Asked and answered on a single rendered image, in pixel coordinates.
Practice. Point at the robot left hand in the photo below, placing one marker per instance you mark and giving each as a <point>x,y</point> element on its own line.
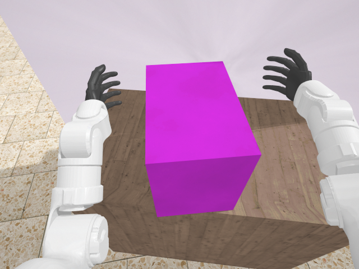
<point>96,88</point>

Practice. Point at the pedestal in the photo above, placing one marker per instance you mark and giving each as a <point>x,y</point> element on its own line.
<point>277,223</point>

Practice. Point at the robot right forearm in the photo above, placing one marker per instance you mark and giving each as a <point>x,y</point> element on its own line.
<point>333,126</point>

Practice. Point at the robot right hand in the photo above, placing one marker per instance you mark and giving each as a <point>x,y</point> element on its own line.
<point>297,74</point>

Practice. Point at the robot right upper arm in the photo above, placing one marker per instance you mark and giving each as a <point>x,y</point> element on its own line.
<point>340,202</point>

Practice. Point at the robot left upper arm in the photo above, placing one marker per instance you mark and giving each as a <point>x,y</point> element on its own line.
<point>73,242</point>

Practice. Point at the robot left forearm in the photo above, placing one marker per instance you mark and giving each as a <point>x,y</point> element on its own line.
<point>80,156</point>

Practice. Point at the carton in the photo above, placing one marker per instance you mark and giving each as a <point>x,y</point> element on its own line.
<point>199,148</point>

